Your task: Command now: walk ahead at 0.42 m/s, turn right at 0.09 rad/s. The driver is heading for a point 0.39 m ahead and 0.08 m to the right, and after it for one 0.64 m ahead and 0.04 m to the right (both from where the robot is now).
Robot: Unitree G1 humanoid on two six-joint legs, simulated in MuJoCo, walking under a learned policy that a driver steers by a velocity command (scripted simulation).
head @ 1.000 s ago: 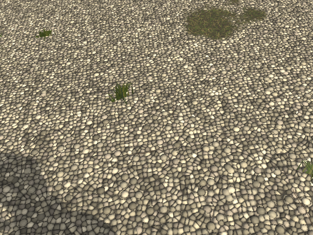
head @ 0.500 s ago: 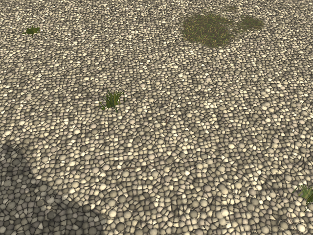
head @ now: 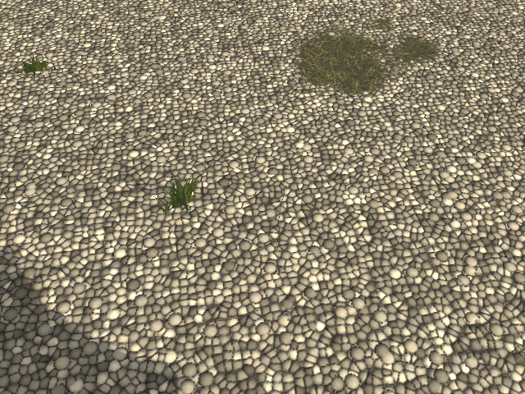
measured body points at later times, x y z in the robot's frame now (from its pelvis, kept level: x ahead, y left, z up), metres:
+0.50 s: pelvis +0.25 -0.04 -0.01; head +0.29 -0.04 +0.43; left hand +0.42 +0.18 -0.15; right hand +0.18 -0.27 -0.16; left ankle +0.08 +0.08 -0.63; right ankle +0.32 -0.08 -0.73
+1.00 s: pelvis +0.53 -0.06 -0.01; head +0.57 -0.07 +0.44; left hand +0.50 +0.17 -0.15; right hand +0.62 -0.31 -0.14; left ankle +0.64 -0.02 -0.73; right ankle +0.34 -0.10 -0.67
